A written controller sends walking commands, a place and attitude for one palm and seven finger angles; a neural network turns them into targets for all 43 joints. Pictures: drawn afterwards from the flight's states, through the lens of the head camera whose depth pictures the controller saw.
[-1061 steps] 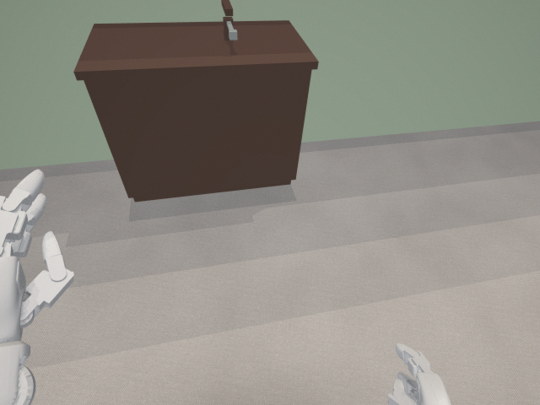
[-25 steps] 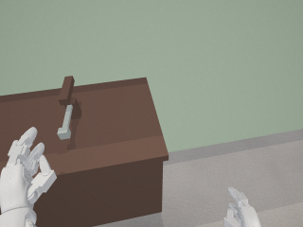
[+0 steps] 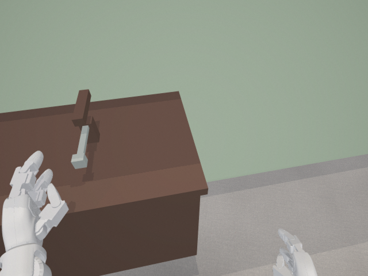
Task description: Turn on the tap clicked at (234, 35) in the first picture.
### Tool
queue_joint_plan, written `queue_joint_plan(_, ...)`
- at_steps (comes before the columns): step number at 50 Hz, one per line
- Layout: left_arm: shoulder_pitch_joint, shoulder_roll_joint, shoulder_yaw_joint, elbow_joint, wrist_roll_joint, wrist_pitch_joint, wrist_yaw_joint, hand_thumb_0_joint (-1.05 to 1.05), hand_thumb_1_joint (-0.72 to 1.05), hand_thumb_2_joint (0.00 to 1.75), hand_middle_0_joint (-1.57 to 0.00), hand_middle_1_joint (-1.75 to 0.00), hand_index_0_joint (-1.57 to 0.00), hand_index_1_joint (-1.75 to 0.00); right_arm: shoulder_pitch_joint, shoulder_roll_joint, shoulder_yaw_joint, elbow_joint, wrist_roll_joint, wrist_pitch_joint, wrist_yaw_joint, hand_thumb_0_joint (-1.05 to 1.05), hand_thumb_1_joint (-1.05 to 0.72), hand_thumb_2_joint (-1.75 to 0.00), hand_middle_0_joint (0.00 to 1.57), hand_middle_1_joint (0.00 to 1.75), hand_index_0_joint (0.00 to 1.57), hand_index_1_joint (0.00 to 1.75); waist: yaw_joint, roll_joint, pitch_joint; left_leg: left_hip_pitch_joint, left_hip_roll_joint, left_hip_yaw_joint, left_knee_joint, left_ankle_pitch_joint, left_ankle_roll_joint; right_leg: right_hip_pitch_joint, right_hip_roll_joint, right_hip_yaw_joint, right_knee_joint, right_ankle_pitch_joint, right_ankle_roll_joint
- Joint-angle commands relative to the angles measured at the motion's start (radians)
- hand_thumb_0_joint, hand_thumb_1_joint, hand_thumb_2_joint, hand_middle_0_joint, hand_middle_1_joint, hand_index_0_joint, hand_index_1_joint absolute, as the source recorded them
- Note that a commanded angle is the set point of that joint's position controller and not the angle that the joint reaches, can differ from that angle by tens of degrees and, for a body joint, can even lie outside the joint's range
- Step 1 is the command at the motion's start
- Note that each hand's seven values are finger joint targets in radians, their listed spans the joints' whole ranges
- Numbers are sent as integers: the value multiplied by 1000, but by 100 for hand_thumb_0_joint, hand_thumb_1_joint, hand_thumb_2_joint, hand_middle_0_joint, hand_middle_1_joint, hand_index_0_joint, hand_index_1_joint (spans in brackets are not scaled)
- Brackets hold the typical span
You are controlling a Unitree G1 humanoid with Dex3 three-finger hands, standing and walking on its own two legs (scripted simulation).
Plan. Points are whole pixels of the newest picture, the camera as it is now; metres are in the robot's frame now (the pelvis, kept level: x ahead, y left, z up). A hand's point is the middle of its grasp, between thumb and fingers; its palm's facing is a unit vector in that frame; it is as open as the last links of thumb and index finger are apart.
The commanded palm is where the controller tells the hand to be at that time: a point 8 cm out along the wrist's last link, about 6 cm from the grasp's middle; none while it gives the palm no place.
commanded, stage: reach beside the lever's end, fingers flat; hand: left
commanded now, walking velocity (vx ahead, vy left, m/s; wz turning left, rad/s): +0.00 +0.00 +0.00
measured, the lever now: (79, 160) +0.35 +0.31 +0.05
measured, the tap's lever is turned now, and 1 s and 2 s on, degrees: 0 0 0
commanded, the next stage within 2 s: push the lever round in 1.88 s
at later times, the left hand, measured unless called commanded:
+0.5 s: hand (63, 193) +0.23 +0.27 +0.10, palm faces +0.50 -0.86 -0.10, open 7.5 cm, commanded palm +0.20 +0.32 +0.10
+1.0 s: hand (66, 180) +0.28 +0.30 +0.07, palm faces +0.53 -0.84 -0.10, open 7.7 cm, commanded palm +0.24 +0.34 +0.07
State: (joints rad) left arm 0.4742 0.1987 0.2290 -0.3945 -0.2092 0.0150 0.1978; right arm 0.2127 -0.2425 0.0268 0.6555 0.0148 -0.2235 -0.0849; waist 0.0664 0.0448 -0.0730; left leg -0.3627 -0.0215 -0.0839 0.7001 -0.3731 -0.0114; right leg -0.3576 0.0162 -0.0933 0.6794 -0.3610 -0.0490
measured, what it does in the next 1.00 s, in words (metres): stands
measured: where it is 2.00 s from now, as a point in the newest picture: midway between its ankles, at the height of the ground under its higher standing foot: outside the picture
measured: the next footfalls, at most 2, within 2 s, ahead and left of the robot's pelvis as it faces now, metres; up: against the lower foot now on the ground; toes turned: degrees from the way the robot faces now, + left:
none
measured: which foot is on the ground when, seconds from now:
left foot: down 0.00-1.00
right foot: down 0.00-1.00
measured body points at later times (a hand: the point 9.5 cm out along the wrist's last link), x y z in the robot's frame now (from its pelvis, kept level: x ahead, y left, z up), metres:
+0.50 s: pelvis -0.02 +0.02 +0.00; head -0.01 +0.01 +0.45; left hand +0.20 +0.31 +0.10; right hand +0.16 -0.22 -0.09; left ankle +0.00 +0.13 -0.72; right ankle +0.00 -0.09 -0.72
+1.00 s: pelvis +0.00 +0.02 -0.01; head +0.02 +0.02 +0.44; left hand +0.24 +0.34 +0.08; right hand +0.16 -0.23 -0.10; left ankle +0.00 +0.13 -0.72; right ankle +0.00 -0.09 -0.72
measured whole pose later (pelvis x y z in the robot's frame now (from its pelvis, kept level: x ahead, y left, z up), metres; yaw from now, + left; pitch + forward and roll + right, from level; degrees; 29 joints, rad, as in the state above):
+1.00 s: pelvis +0.00 +0.02 -0.01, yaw -1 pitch +6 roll -1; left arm 0.10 0.24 0.35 0.12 -0.18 -0.17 0.18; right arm 0.19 -0.24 0.01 0.70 0.00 -0.15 -0.08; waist 0.02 0.02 -0.07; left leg -0.49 -0.03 -0.05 0.76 -0.39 0.01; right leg -0.48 0.01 -0.07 0.72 -0.35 -0.02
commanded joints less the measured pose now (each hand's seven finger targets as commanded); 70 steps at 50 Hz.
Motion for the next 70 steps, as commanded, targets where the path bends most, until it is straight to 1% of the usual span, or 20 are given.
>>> queue_joint_plan(1, -111, 126, 54, -175, 6, -78, -1, 0, 90, 90, -20, -30, -20, -30, -116, -108, -41, -158, 6, -57, -11, 0, -90, -90, 20, 30, 20, 30, -15, -53, -63, -6, -4, 18, -102, 210, 32, 49, -30, 50, -125, 190, 32)
queue_joint_plan(4, -112, 177, 112, -133, 12, -62, 12, 0, 90, 90, -20, -30, -20, -30, -125, -109, -42, -150, 7, -43, -16, 0, -90, -90, 20, 30, 20, 30, 1, -30, -55, -21, -7, 22, -112, 192, 30, 54, -28, 56, -135, 160, 29)
queue_joint_plan(5, -152, 145, 84, -140, 6, -63, 13, 0, 90, 90, -20, -30, -20, -30, -130, -104, -39, -158, 7, -37, -14, 0, -90, -90, 20, 30, 20, 30, -14, -46, -66, -18, -9, 23, -113, 184, 31, 51, -31, 54, -136, 152, 32)
queue_joint_plan(8, -197, 177, 125, -107, 2, -70, 29, 0, 90, 90, -20, -29, -20, -29, -140, -105, -41, -151, 6, -28, -15, 0, -90, -90, 20, 30, 20, 30, -13, -45, -77, -27, -8, 27, -110, 167, 30, 52, -28, 62, -141, 129, 33)
queue_joint_plan(9, -197, 203, 149, -109, 14, -76, 37, 0, 90, 90, -20, -29, -20, -29, -140, -102, -42, -142, 6, -25, -14, 0, -90, -90, 20, 30, 20, 30, -3, 16, -75, -20, -8, 29, -114, 170, 26, 48, -26, 63, -141, 122, 27)
queue_joint_plan(10, -225, 154, 100, -116, 11, -88, 35, 0, 90, 90, -19, -29, -19, -29, -141, -98, -38, -151, 3, -26, -10, 0, -90, -90, 20, 30, 20, 30, -19, 1, -79, -14, -7, 26, -114, 173, 26, 42, -28, 57, -133, 127, 29)
queue_joint_plan(19, -335, 188, 115, 27, 12, -131, 8, 0, 90, 90, -19, -26, -19, -26, -147, -115, -41, -120, 9, -24, -17, 0, -90, -90, 20, 30, 20, 30, -32, 9, -56, -42, -5, 15, -125, 85, 25, 4, -21, 61, -137, 44, 24)
queue_joint_plan(20, -370, 156, 75, 21, 13, -133, 5, 0, 90, 90, -19, -26, -19, -26, -151, -115, -39, -127, 8, -25, -16, 0, -90, -90, 20, 30, 20, 30, -46, 17, -66, -29, -5, 14, -123, 84, 26, -3, -23, 61, -132, 48, 25)
queue_joint_plan(25, -421, 197, 123, 92, 18, -142, 19, 0, 90, 90, -18, -25, -18, -25, -146, -120, -42, -123, 3, -14, -17, 0, -90, -90, 20, 30, 20, 30, -38, -28, -110, -41, -6, 14, -121, 102, 25, 17, -21, 60, -124, 63, 27)
queue_joint_plan(29, -411, 248, 182, 120, 32, -165, 36, 0, 90, 90, -18, -24, -18, -24, -135, -120, -49, -114, -3, -2, -10, 0, -90, -90, 20, 30, 20, 30, -17, 37, -142, -31, -4, 20, -111, 168, 12, 29, -15, 59, -103, 119, 19)
queue_joint_plan(30, -421, 208, 148, 123, 29, -171, 34, 0, 90, 90, -18, -24, -18, -24, -134, -115, -48, -122, -3, 0, -6, 0, -90, -90, 20, 30, 20, 30, -27, 25, -146, -28, -3, 21, -108, 180, 12, 29, -17, 55, -97, 134, 21)
queue_joint_plan(34, -410, 241, 195, 207, 24, -179, 23, 0, 90, 90, -18, -22, -18, -22, -119, -124, -56, -109, -2, 14, -6, 0, -90, -90, 20, 30, 20, 30, -25, -7, -134, -48, 1, 28, -96, 210, 13, 32, -11, 56, -94, 175, 20)
queue_joint_plan(37, -471, 200, 142, 201, 20, -195, 2, 0, 90, 90, -17, -22, -17, -22, -122, -127, -57, -116, 2, 14, -5, 0, -90, -90, 20, 30, 20, 30, -40, 10, -141, -38, 2, 28, -89, 225, 11, 18, -13, 55, -83, 189, 20)
queue_joint_plan(41, -525, 221, 159, 242, 23, -220, -7, 0, 90, 90, -17, -21, -17, -21, -104, -133, -62, -103, -1, 19, -7, 0, -90, -90, 20, 30, 20, 30, -54, -16, -154, -38, 4, 20, -75, 238, 10, -2, -10, 51, -69, 201, 22)
queue_joint_plan(49, -546, 277, 217, 314, 39, -277, -14, 0, 90, 90, -16, -19, -16, -19, -81, -137, -74, -82, -7, 30, -4, 0, -90, -90, 20, 30, 20, 30, -41, 40, -210, -44, 5, 20, -43, 307, -2, -2, -7, 53, -30, 247, 16)
queue_joint_plan(53, -551, 246, 189, 341, 31, -283, -26, 0, 90, 90, -16, -18, -16, -18, -72, -137, -78, -89, -7, 35, 2, 0, -90, -90, 20, 30, 20, 30, -46, 27, -231, -41, 6, 20, -32, 337, -5, -4, -6, 50, -20, 275, 17)
queue_joint_plan(58, -602, 281, 232, 440, 21, -276, -27, 0, 90, 90, -16, -16, -16, -16, -70, -143, -76, -89, -2, 53, -2, 0, -90, -90, 20, 30, 20, 30, -51, -38, -188, -109, 2, 25, -31, 257, 11, -19, -6, 56, -28, 239, 24)
queue_joint_plan(59, -625, 323, 266, 454, 30, -280, -21, 0, 90, 90, -15, -16, -15, -16, -70, -145, -74, -80, -2, 60, -7, 0, -90, -90, 20, 30, 20, 30, -50, -33, -177, -118, 2, 25, -31, 239, 16, -24, -6, 58, -29, 224, 24)
queue_joint_plan(65, -688, 321, 251, 452, 47, -345, -35, 0, 90, 90, -15, -15, -15, -15, -44, -138, -79, -73, -13, 68, 3, 0, -90, -90, 20, 30, 20, 30, -58, 56, -269, -87, 3, 29, 3, 309, 10, -22, -4, 66, 9, 282, 20)
queue_joint_plan(70, -743, 324, 246, 561, 32, -349, -66, 0, 90, 90, -15, -15, -15, -15, -37, -149, -77, -66, -7, 75, -3, 0, -90, -90, 20, 30, 20, 30, -79, 15, -226, -146, 0, 30, 11, 212, 25, -64, -5, 70, 3, 218, 25)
